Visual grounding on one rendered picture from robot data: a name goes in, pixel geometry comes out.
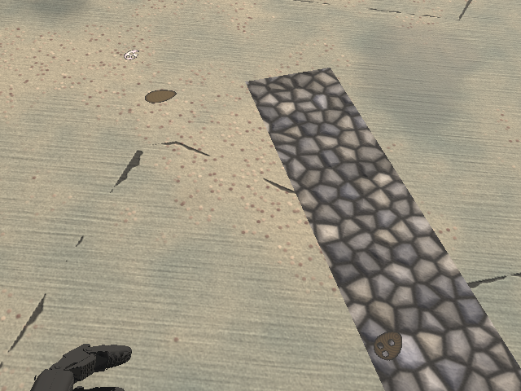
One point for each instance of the left robot hand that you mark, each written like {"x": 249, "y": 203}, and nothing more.
{"x": 80, "y": 363}

